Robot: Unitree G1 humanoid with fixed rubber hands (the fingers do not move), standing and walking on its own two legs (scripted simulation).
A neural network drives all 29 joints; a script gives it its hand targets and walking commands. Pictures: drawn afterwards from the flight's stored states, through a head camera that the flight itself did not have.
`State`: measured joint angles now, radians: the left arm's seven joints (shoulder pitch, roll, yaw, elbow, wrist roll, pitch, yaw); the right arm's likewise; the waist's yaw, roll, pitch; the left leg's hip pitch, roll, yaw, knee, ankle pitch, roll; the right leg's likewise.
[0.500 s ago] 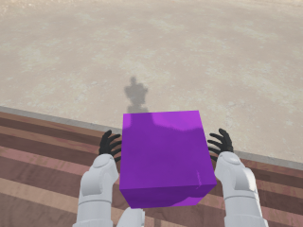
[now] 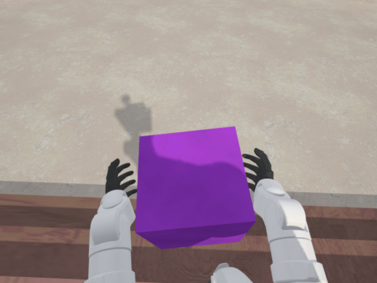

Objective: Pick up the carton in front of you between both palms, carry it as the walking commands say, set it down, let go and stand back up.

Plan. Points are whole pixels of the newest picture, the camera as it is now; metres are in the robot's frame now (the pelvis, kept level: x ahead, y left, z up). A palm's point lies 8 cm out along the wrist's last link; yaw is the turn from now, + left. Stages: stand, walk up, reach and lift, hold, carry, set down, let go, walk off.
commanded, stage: carry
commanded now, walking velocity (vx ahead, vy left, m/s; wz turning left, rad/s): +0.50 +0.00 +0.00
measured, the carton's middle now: (194, 194) +0.34 -0.03 -0.02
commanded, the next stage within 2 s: none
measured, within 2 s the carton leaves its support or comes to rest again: neither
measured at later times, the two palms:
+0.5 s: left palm (109, 133) +0.72 +0.24 -0.16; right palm (189, 127) +0.72 -0.07 -0.16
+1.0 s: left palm (120, 114) +1.06 +0.26 -0.35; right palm (177, 106) +1.08 -0.06 -0.34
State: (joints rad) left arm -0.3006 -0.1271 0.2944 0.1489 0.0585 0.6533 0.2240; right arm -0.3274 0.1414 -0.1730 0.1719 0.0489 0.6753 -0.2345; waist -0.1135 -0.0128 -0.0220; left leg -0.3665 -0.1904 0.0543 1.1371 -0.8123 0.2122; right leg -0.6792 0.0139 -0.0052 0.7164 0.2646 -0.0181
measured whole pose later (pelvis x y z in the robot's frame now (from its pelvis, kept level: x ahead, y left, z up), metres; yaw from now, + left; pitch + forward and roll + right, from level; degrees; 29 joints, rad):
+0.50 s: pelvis +0.40 +0.09 -0.23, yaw -1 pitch +3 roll -2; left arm -0.34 -0.09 0.15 0.13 -0.05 0.68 0.25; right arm -0.29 0.12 -0.25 0.10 -0.03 0.64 -0.24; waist 0.04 0.02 -0.05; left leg -0.40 0.03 0.06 0.54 -0.19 0.05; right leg -0.43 0.02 0.05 1.70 -0.81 -0.03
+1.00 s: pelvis +0.76 +0.09 -0.42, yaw +0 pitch +3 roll -1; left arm -0.32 -0.12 0.18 0.16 -0.04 0.71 0.24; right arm -0.31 0.08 -0.23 0.17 -0.02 0.69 -0.27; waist 0.08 -0.02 -0.13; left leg -0.52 -0.05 -0.01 1.85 -0.75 0.05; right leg -0.47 0.05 -0.11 0.71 -0.26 -0.12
